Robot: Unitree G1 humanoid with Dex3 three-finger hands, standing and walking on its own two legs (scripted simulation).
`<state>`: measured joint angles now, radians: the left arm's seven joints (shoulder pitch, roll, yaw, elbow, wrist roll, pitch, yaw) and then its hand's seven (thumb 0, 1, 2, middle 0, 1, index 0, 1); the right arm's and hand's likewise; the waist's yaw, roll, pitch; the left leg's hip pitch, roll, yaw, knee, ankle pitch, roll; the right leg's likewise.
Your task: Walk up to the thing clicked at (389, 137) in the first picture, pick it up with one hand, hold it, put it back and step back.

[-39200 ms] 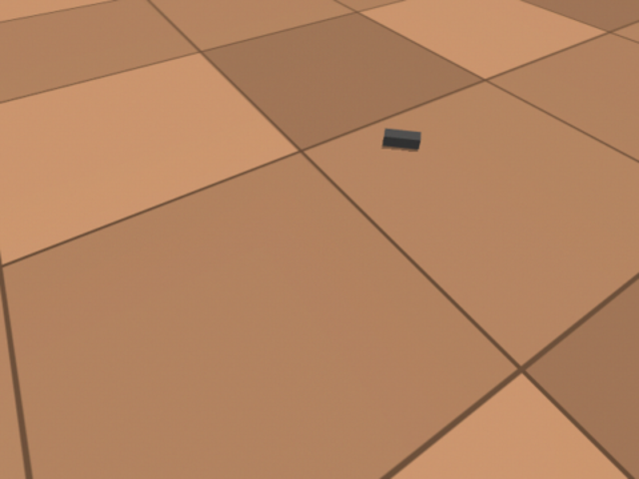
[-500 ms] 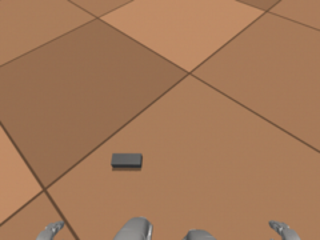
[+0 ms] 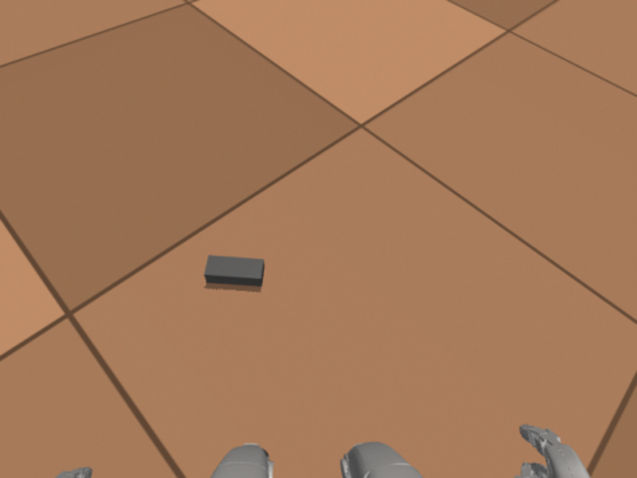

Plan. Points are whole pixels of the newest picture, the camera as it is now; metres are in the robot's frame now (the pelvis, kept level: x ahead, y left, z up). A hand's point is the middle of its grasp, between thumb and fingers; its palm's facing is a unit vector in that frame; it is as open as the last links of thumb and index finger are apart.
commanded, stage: step back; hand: left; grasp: from above
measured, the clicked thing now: (235, 270) +0.75 +0.26 -0.74
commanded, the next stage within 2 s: stand in 1.76 s
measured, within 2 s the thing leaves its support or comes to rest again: neither
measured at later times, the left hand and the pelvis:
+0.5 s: hand out of the picture -0.06 +0.22 -0.14, palm faces +0.07 -0.90 -0.44, open 7.4 cm; pelvis -0.18 -0.06 -0.01, yaw +5 degrees
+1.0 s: hand out of the picture -0.31 +0.18 -0.14, palm faces +0.07 -0.90 -0.42, open 7.4 cm; pelvis -0.31 -0.09 +0.00, yaw +2 degrees
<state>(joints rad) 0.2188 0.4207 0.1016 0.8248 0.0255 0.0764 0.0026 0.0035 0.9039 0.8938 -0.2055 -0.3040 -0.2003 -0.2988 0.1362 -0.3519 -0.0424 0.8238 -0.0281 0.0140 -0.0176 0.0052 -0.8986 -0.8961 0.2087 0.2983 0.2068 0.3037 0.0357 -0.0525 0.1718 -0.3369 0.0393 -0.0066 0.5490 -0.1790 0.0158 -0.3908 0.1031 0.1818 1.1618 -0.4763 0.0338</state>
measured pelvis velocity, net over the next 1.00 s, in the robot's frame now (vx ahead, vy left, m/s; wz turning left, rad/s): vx -0.31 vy -0.09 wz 0.03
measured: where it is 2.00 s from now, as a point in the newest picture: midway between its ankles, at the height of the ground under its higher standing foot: outside the picture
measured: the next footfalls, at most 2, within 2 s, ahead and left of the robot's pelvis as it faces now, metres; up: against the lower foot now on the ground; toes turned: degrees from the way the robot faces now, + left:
right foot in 0.14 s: -0.06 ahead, -0.16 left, +0.00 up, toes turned +1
left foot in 0.52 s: -0.17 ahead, +0.06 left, +0.00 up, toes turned +4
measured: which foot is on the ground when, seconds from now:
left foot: down 0.00-0.18, up 0.20-0.50, down 0.52-0.86, up 0.88-1.00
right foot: up 0.00-0.12, down 0.14-0.54, up 0.56-0.82, down 0.84-1.00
